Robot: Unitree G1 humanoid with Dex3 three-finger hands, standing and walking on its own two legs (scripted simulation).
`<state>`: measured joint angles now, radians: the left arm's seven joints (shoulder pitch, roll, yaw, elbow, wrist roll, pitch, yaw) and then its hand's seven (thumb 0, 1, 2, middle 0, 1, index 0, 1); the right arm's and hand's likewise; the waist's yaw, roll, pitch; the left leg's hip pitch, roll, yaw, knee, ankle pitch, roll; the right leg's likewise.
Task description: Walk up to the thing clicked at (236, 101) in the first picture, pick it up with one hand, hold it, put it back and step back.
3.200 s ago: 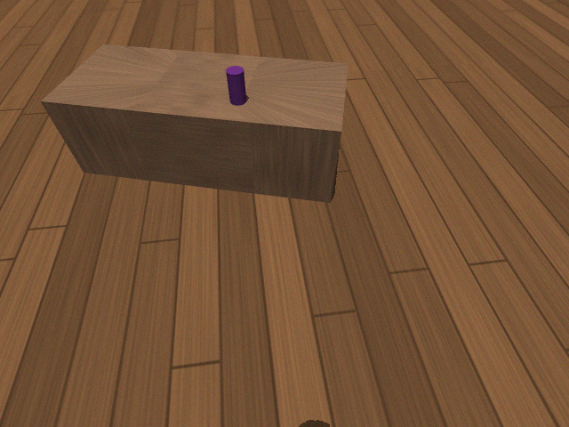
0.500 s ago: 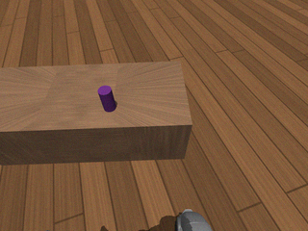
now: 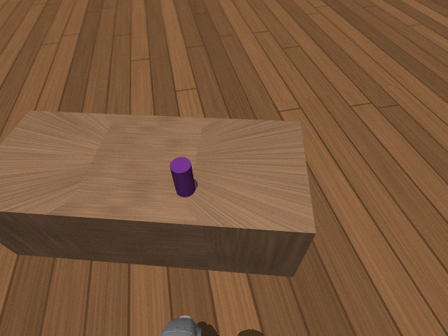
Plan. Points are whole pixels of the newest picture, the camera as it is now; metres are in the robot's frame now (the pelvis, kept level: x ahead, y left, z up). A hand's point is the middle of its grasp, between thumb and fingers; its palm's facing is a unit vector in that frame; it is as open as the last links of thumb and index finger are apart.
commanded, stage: walk up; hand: left
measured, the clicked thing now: (183, 177) +0.63 +0.19 -0.27
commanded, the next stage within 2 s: stand in 1.88 s
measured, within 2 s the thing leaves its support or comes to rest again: neither
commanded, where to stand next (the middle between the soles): +0.17 +0.01 m, yaw -3 degrees
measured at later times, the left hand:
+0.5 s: hand (93, 307) +0.19 +0.30 -0.15, palm faces -0.08 -0.91 -0.41, open 7.4 cm
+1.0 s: hand (105, 297) +0.21 +0.28 -0.14, palm faces -0.06 -0.95 -0.31, open 7.4 cm
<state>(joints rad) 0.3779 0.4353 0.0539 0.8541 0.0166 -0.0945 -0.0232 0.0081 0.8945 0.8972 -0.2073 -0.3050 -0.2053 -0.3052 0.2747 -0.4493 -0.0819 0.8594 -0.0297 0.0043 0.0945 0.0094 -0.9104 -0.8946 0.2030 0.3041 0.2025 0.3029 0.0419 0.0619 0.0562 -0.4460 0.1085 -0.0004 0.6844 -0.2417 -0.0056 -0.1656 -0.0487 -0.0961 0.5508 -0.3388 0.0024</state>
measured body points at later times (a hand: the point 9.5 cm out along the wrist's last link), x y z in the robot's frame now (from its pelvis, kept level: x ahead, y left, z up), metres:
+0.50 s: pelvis +0.09 +0.04 -0.01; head +0.14 +0.02 +0.43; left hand +0.19 +0.35 -0.12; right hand +0.15 -0.27 -0.14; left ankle +0.10 +0.15 -0.73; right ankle +0.15 -0.08 -0.73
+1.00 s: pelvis +0.09 +0.04 +0.01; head +0.10 +0.04 +0.46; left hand +0.21 +0.33 -0.12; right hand +0.13 -0.28 -0.12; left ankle +0.10 +0.16 -0.73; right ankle +0.15 -0.08 -0.73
